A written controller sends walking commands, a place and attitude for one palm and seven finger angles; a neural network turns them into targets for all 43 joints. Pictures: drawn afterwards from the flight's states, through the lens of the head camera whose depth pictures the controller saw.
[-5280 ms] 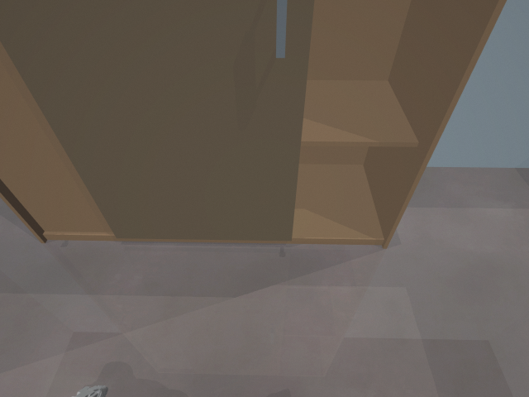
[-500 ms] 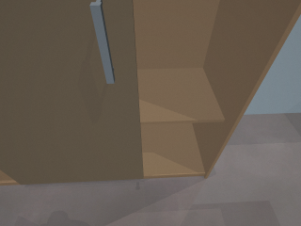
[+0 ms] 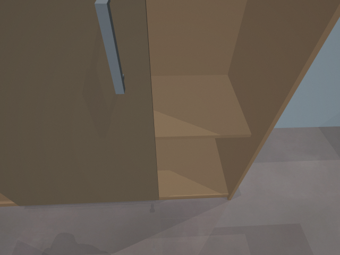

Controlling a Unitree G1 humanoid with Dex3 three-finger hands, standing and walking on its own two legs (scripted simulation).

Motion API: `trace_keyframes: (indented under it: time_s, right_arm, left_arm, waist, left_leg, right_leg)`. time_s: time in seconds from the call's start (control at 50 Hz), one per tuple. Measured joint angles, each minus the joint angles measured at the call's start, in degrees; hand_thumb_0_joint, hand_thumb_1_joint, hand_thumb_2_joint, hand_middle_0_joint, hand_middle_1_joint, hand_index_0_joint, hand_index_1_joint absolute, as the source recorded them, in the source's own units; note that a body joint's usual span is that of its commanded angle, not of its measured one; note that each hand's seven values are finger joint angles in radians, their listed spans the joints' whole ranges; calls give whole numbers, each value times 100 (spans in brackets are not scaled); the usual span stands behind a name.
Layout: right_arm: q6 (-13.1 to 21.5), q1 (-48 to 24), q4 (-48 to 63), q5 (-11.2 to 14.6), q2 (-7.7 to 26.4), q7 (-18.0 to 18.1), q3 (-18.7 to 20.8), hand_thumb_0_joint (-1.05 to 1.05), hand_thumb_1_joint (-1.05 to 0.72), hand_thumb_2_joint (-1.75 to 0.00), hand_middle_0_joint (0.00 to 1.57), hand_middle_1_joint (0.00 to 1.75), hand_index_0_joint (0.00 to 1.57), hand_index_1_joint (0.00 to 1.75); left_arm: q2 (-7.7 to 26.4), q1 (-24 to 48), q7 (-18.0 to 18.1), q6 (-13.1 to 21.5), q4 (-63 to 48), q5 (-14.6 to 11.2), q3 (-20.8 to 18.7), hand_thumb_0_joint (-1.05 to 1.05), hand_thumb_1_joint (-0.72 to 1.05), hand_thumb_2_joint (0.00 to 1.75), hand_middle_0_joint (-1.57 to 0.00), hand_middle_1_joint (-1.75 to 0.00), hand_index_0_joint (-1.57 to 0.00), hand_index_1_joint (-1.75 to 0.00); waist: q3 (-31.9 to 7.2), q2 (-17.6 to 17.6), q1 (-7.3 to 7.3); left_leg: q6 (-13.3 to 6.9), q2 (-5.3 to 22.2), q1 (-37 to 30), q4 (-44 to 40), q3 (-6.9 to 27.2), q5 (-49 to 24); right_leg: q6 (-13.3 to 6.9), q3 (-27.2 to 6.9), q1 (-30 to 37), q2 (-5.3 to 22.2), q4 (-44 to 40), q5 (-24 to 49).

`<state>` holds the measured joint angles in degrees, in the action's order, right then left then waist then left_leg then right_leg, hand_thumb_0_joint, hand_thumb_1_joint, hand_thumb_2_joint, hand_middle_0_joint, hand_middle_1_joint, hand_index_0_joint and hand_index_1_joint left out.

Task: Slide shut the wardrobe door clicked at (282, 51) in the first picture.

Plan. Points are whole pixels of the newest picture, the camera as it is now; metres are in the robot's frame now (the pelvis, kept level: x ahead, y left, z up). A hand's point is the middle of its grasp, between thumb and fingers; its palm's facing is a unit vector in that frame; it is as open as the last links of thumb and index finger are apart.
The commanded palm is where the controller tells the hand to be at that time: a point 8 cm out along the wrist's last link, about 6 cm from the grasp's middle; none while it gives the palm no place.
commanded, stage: look again from close up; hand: left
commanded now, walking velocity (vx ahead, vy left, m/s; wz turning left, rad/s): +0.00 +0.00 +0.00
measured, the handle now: (114, 49) +0.49 +0.17 +0.24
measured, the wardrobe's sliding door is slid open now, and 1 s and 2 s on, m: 0.42 0.42 0.42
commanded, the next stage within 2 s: raise the hand with hooked fingers in 0.38 s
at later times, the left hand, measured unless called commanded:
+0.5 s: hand out of the picture -0.01 +0.16 -0.18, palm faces +0.04 -0.98 -0.18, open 7.4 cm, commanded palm +0.09 +0.21 -0.07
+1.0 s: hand (79, 245) +0.14 +0.19 +0.02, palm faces +0.25 -0.97 -0.06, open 9.2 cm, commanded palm +0.13 +0.24 +0.04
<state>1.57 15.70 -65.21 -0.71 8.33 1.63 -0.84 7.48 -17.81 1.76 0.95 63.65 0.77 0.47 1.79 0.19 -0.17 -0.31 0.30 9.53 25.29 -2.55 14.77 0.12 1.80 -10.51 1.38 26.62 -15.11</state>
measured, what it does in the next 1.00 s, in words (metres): stands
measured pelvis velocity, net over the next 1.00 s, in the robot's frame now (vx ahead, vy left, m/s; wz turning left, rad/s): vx -0.03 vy -0.02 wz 0.06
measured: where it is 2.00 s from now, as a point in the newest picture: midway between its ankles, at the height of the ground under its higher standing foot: outside the picture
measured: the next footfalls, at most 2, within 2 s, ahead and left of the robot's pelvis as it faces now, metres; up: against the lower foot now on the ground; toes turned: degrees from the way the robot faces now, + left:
none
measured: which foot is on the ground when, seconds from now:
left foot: down 0.00-1.00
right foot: down 0.00-1.00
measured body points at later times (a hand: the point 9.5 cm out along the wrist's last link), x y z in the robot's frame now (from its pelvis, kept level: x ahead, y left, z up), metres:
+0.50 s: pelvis +0.00 -0.01 +0.00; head +0.01 -0.01 +0.45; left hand -0.01 +0.21 -0.16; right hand +0.00 -0.22 -0.16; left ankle -0.01 +0.12 -0.74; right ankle -0.01 -0.12 -0.74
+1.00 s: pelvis -0.03 -0.02 -0.05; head -0.01 -0.02 +0.40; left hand +0.12 +0.24 +0.02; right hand +0.22 -0.24 -0.07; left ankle -0.01 +0.11 -0.74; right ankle -0.01 -0.12 -0.74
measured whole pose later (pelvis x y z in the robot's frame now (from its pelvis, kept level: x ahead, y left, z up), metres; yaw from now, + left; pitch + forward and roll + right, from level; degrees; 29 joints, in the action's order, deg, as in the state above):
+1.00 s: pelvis -0.03 -0.02 -0.05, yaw +3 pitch +5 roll -1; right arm 13.5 10.2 -26.5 0.6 14.2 2.8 1.2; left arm 11.1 -30.8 -7.1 18.9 -7.8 -13.1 -9.1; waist -4.5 -0.2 -3.0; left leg 1.4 1.8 32.9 53.0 2.3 25.1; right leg -1.9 6.2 -31.0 0.7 51.6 -25.5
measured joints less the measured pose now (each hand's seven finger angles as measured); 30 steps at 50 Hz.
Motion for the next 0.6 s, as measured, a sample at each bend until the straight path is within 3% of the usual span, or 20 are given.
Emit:
trace_keyframes:
  time_s: [0.5,0.54,0.56,0.6]
  right_arm:
    - [-19,86,-7,3,-46,11,-1,1,-92,-90,20,30,20,30]
    - [220,282,505,134,44,141,-53,2,-93,-90,20,30,20,30]
    - [515,407,759,184,94,222,-32,3,-93,-90,20,30,20,30]
    - [1052,536,1207,302,242,325,39,3,-93,-90,20,30,20,30]
  left_arm:
    - [-16,-14,52,41,-9,12,-9,0,91,89,-20,-30,-20,-29]
    - [114,-670,233,-908,-2174,-387,-95,3,94,89,-21,-30,-20,-30]
    - [224,-970,376,-839,-3155,-491,-122,4,95,89,-21,-31,-20,-30]
    - [354,-1258,627,-515,-4616,-690,-133,5,95,88,-21,-31,-20,-31]
  waist:
    - [-52,-32,-7]
    - [56,-19,-47]
    - [23,-6,-68]
    - [-106,-72,23]
  left_leg:
    - [58,83,35,72,53,33]
    - [52,88,66,208,15,103]
    - [46,66,115,260,-7,126]
    - [34,4,298,434,61,172]
  right_leg:
    - [-48,56,36,-80,-49,4]
    - [-53,17,-31,-80,113,-37]
    - [-57,-6,-124,-55,250,-97]
    - [-47,58,-288,16,479,-220]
